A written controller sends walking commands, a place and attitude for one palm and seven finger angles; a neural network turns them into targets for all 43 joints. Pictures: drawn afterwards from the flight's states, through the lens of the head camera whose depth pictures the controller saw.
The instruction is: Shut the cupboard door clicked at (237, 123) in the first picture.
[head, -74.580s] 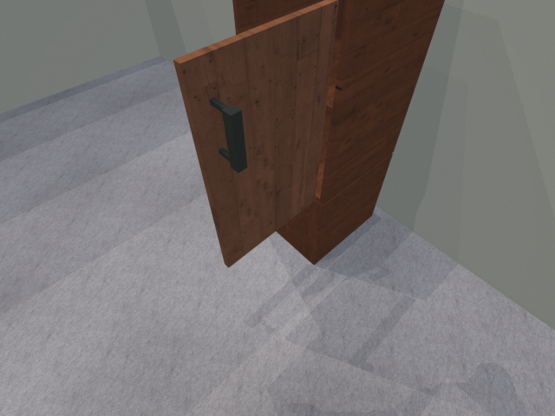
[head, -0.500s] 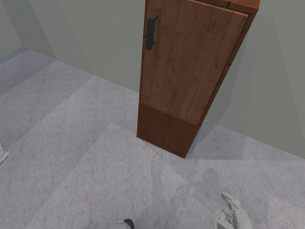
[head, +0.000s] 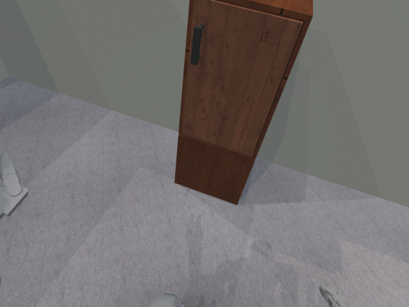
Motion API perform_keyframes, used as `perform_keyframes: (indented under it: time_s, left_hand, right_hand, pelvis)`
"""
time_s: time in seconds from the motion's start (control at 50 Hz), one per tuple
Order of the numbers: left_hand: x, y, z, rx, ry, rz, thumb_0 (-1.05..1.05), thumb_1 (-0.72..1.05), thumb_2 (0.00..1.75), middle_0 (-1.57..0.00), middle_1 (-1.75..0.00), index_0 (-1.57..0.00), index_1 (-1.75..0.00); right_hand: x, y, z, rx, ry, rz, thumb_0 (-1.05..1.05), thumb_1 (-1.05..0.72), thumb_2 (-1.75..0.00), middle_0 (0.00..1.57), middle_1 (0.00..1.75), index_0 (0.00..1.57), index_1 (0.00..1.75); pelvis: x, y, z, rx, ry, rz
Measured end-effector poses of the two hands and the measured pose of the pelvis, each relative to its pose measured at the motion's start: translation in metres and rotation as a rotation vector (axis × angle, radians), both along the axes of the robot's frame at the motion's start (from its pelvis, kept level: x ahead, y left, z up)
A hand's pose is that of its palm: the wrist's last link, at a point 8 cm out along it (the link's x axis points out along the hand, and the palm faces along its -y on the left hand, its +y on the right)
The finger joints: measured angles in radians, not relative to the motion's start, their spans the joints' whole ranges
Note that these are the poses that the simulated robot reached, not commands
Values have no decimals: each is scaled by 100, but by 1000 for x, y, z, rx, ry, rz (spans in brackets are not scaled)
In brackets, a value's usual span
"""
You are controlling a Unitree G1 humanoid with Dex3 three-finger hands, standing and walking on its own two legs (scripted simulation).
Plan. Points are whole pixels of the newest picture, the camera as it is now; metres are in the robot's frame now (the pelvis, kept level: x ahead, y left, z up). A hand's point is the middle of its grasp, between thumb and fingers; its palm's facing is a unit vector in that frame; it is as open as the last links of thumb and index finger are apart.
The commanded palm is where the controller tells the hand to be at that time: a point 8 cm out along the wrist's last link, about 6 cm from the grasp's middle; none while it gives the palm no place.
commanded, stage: stop stepping back and stand still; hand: left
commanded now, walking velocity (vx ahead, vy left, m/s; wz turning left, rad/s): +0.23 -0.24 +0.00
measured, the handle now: (198, 44) +0.92 +0.10 +0.14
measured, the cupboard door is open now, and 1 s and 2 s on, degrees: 0 0 0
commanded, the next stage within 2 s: let the arm hang, fingers relaxed in 0.78 s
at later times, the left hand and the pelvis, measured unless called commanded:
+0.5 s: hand out of the picture +0.04 +0.36 +0.20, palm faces +0.44 -0.82 -0.35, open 7.4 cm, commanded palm -0.02 +0.40 +0.20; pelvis -0.16 +0.10 +0.03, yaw +0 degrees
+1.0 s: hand out of the picture +0.07 +0.36 +0.03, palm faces +0.24 -0.88 -0.41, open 7.4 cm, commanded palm none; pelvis -0.17 +0.11 -0.01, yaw +2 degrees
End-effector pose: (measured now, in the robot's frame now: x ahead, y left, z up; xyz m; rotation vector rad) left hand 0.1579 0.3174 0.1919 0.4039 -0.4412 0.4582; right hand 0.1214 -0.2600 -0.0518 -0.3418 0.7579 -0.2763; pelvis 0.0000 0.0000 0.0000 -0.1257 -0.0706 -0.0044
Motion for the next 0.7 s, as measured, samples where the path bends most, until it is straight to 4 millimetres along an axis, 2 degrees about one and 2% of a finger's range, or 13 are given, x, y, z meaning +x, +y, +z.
perform_keyframes:
  time_s: [0.04, 0.08, 0.14, 0.18, 0.22, 0.26, 0.3, 0.34, 0.4, 0.48, 0.56, 0.64, 0.7]
  left_hand:
    - [0, 5, 3, -53, -14, -7, 1, 89, 90, -21, -30, -21, -30]
    - [-12, 1, 12, -51, -8, -47, 2, 89, 90, -21, -30, -21, -30]
    - [-57, -7, 30, 74, 23, -117, 2, 89, 90, -21, -30, -21, -30]
    - [-94, -10, 38, 220, -6, -137, 2, 89, 90, -21, -30, -21, -30]
    - [-117, -1, 49, 272, -68, -140, 1, 89, 90, -21, -30, -22, -30]
    - [-129, 21, 57, 238, -118, -77, 1, 89, 90, -22, -30, -22, -30]
    - [-134, 48, 55, 150, -128, 12, 1, 88, 90, -22, -30, -22, -30]
    - [-137, 73, 44, 51, -96, 78, 0, 89, 90, -21, -30, -22, -30]
    - [-140, 91, 23, -13, -12, 85, 1, 89, 90, -21, -30, -21, -30]
    - [-152, 89, 14, 19, 116, 0, 1, 90, 90, -20, -30, -21, -30]
    - [-169, 77, 28, 61, 133, -62, 2, 89, 90, -21, -30, -21, -30]
    - [-175, 80, 44, 109, 139, -32, 1, 89, 90, -21, -30, -21, -30]
    - [-176, 83, 44, 144, 169, 20, 1, 89, 90, -21, -30, -21, -30]
  right_hand:
    - [-17, 14, 3, 38, -2, 8, 2, -90, -90, 20, 30, 20, 30]
    - [-33, 30, 10, 87, -17, 24, 2, -90, -90, 20, 30, 20, 30]
    - [-50, 49, 14, 144, -61, 55, 2, -90, -90, 20, 30, 20, 30]
    - [-57, 56, 3, 149, -86, 80, 1, -90, -90, 20, 30, 20, 30]
    - [-70, 66, -5, 132, -41, 89, 1, -90, -90, 20, 30, 20, 30]
    - [-83, 79, -5, 135, -2, 89, 1, -90, -90, 20, 30, 20, 30]
    - [-95, 92, -1, 128, 8, 92, 2, -90, -90, 20, 30, 20, 30]
    - [-104, 103, 1, 114, -10, 94, 2, -90, -90, 20, 30, 20, 30]
    - [-117, 119, -1, 110, -47, 80, 2, -90, -90, 20, 30, 20, 30]
    - [-145, 139, 10, 155, -17, 65, 1, -90, -90, 20, 30, 20, 30]
    - [-167, 147, 17, 164, 44, 64, 1, -90, -90, 20, 30, 20, 30]
    - [-176, 144, 18, 164, 76, 44, 1, -90, -90, 20, 30, 20, 30]
    - [-172, 135, 10, 172, 55, 39, 1, -90, -90, 20, 30, 20, 30]
  pelvis:
    - [-20, 2, 5, -9, -15, 27]
    - [-39, 4, 12, -3, -14, 41]
    - [-61, 11, 13, 30, 15, 53]
    - [-79, 18, -4, 119, 50, -20]
    - [-95, 29, -5, 88, 35, -31]
    - [-105, 39, 3, 80, 33, -12]
    - [-113, 52, 10, 87, 41, 1]
    - [-121, 68, 13, 89, 48, 16]
    - [-142, 88, 8, 87, 36, 34]
    - [-159, 95, 22, 85, 20, 12]
    - [-168, 97, 36, 51, 36, -2]
    - [-172, 95, 44, 32, 59, -1]
    - [-174, 89, 38, 50, 76, 5]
